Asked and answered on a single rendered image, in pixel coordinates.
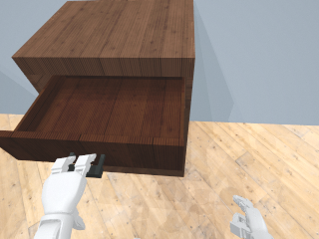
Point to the right robot hand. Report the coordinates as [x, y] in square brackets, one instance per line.
[242, 226]

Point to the cabinet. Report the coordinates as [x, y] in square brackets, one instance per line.
[122, 38]

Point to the handle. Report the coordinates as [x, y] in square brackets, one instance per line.
[95, 171]

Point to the drawer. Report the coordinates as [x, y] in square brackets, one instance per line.
[135, 121]

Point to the left robot hand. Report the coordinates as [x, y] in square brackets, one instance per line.
[63, 189]

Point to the robot left forearm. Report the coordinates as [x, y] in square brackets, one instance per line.
[55, 225]

